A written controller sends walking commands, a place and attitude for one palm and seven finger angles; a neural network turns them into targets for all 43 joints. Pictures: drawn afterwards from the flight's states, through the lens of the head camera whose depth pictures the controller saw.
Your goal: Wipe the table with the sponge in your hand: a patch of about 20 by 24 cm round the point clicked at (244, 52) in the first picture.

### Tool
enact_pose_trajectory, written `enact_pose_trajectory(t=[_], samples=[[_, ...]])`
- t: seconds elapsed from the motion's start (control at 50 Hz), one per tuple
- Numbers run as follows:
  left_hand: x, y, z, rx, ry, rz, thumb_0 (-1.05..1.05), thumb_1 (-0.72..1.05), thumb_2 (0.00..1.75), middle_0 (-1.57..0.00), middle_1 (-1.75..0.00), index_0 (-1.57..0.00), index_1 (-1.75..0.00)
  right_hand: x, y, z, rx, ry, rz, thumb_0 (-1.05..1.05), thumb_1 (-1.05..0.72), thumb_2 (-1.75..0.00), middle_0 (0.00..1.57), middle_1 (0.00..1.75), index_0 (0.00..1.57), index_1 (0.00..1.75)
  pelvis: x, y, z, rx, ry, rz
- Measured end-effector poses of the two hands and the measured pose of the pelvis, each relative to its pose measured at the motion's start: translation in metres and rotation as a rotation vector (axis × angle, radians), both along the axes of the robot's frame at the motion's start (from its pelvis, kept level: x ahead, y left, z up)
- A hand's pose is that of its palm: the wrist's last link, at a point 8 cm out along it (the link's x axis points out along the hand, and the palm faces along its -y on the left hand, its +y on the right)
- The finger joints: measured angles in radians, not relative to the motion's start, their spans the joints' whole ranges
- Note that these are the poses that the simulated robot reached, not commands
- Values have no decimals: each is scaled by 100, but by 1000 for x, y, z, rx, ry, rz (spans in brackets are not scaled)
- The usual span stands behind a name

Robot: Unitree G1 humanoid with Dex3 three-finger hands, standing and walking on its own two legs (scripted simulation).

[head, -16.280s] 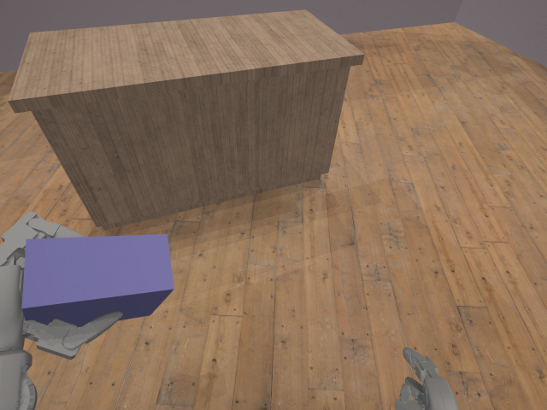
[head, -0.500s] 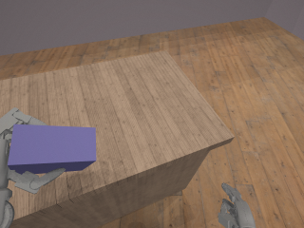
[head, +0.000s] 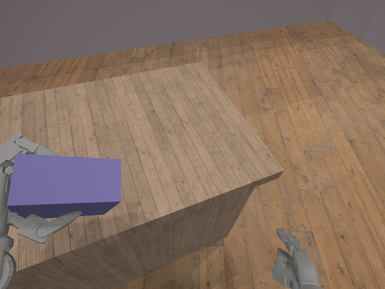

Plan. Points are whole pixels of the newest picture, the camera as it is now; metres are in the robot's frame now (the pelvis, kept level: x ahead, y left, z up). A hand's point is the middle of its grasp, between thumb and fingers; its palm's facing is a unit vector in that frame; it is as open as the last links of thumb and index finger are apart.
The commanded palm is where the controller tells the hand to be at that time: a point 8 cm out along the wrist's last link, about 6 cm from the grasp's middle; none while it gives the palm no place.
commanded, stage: shuffle to correct the standing spot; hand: left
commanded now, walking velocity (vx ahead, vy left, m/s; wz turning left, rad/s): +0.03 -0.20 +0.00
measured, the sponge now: (83, 189) +0.24 +0.21 +0.13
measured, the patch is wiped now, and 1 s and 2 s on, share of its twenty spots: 0.00 0.00 0.00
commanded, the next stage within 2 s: none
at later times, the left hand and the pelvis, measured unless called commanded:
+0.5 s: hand (80, 187) +0.23 +0.20 +0.15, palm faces +0.30 -0.86 -0.42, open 10.7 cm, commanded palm +0.17 +0.24 +0.17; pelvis +0.01 -0.04 -0.01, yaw +0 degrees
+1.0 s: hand (76, 197) +0.21 +0.20 +0.15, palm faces +0.33 -0.85 -0.40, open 10.7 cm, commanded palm +0.16 +0.24 +0.17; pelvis +0.00 -0.04 -0.01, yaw +1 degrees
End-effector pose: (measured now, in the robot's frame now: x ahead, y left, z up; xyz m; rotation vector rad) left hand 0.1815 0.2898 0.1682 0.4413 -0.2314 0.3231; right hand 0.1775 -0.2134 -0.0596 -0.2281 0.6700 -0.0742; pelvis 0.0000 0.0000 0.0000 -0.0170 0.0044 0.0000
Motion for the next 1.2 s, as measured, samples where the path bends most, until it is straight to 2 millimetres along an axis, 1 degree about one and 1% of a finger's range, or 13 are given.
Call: enact_pose_trajectory(t=[0.12,0.3,0.42,0.58,0.72,0.92,1.08,1.2], samples=[[0,-17,-1,9,21,-16,-1,-54,102,-66,-136,-66,-135,-3,-21,-3,-7,6,-19,1,-90,-90,20,30,20,30,0,-15,-2,-3,4,-7],[3,-38,-3,7,41,-30,-1,-54,102,-66,-136,-66,-135,-13,-56,-11,-35,36,-72,1,-90,-90,20,30,20,30,2,-32,-6,-5,10,-4],[8,-45,-2,16,35,-39,-1,-54,102,-66,-136,-66,-135,-18,-69,-15,-48,60,-100,2,-90,-90,20,30,20,30,7,-38,-9,-2,8,-1],[10,-50,3,53,31,-50,-1,-54,102,-66,-136,-66,-135,-14,-68,-17,-28,55,-94,2,-90,-90,20,30,20,30,8,-44,-10,0,2,1],[0,-53,1,40,32,-49,-1,-54,102,-66,-136,-66,-135,-12,-65,-17,-20,44,-74,1,-90,-90,20,30,20,30,5,-46,-12,1,-3,8],[-8,-47,0,28,20,-15,-1,-54,102,-66,-136,-66,-135,-13,-59,-17,-19,51,-48,1,-90,-90,20,30,20,30,-1,-46,-11,-3,-1,16],[-3,-47,-2,15,25,-24,-1,-54,102,-66,-136,-66,-135,-15,-55,-19,-13,63,-50,1,-90,-90,20,30,20,30,1,-43,-11,-3,0,15],[2,-46,1,40,31,-38,-1,-54,102,-66,-136,-66,-135,-14,-54,-19,-7,63,-60,1,-90,-90,20,30,20,30,3,-43,-11,-6,-4,14]])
